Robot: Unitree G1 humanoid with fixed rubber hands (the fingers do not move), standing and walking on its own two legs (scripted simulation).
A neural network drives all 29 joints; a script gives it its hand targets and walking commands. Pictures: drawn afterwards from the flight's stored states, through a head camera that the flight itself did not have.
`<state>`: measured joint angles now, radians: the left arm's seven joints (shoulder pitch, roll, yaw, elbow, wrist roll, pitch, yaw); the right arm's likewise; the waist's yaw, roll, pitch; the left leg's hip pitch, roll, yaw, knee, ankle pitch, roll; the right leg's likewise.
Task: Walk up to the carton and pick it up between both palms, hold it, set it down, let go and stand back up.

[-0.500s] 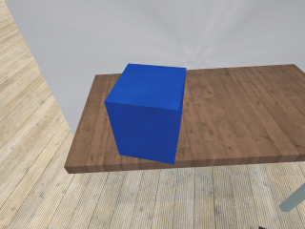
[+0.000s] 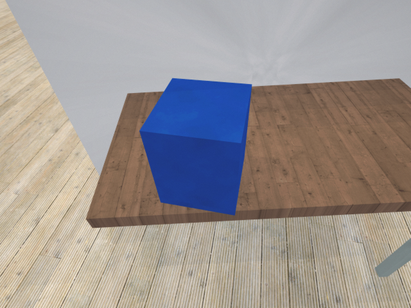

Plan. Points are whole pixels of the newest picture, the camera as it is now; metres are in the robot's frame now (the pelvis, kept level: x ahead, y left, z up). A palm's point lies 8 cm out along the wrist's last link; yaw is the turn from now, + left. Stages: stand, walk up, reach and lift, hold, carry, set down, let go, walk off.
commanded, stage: stand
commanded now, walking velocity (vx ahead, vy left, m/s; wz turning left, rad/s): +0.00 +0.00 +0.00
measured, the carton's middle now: (203, 146) +0.49 +0.02 +0.04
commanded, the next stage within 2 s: none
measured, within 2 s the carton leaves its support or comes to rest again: neither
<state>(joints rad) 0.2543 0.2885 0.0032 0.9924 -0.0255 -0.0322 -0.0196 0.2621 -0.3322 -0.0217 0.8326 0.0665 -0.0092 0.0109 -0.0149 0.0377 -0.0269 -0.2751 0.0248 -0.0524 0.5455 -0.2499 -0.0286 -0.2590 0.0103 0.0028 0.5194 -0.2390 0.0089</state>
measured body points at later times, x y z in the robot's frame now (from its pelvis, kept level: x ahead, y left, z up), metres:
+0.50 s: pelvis +0.00 +0.00 +0.00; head -0.01 -0.01 +0.45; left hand +0.07 +0.28 -0.13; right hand +0.09 -0.29 -0.12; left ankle +0.03 +0.14 -0.73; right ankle +0.03 -0.12 -0.73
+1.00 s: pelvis +0.00 +0.00 +0.00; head -0.01 -0.01 +0.45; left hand +0.07 +0.28 -0.13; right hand +0.08 -0.29 -0.12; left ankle +0.03 +0.14 -0.73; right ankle +0.03 -0.12 -0.73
